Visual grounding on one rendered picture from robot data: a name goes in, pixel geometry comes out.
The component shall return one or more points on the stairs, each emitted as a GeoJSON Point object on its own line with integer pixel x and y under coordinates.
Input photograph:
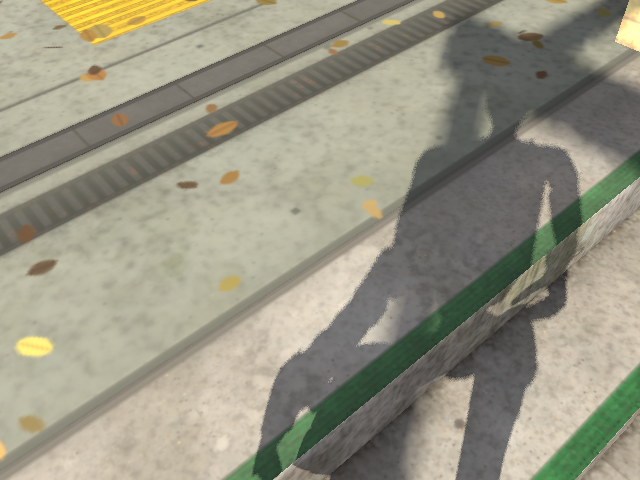
{"type": "Point", "coordinates": [541, 383]}

